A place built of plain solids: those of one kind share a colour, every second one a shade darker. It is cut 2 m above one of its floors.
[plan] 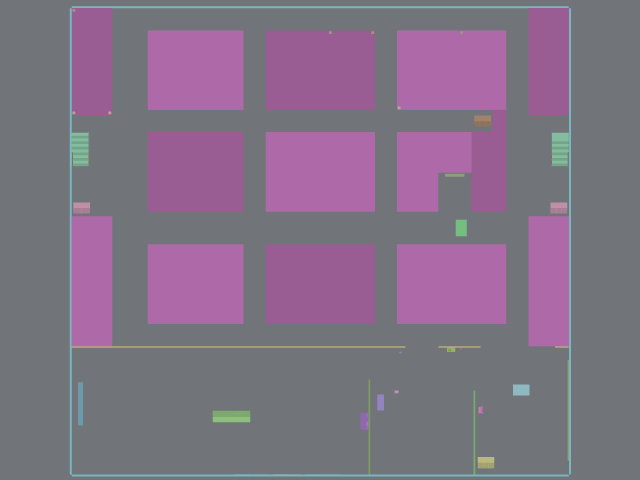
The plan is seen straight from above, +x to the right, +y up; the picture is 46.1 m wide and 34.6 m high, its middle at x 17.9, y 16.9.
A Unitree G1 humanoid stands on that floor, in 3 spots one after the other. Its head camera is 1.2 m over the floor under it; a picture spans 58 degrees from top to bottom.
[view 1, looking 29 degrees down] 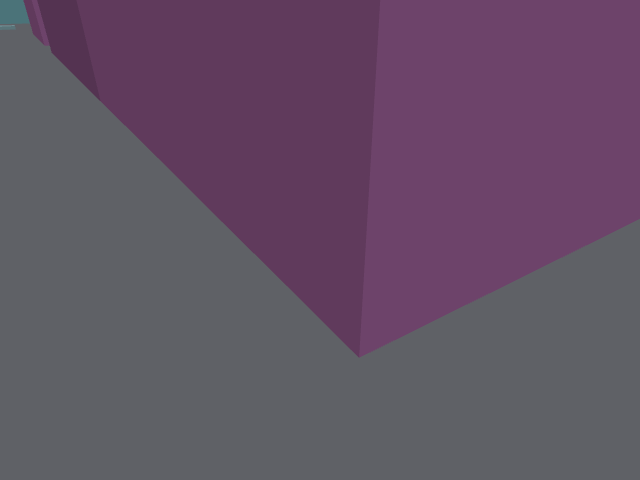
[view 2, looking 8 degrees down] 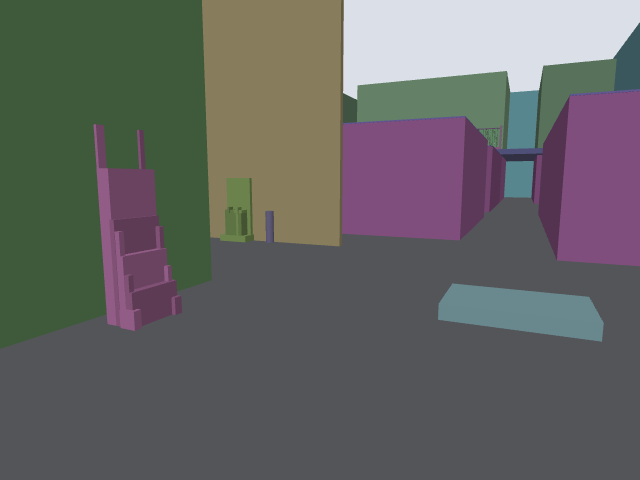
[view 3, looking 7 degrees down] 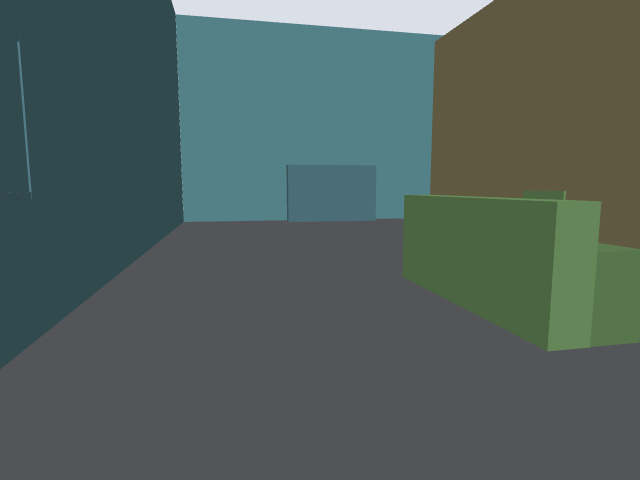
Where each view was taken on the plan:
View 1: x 32.12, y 32.96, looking -123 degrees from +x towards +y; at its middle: units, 1.67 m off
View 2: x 32.41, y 2.00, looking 115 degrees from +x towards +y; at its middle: front_wall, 7.95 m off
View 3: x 15.52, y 1.50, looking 168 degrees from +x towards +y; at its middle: ground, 9.85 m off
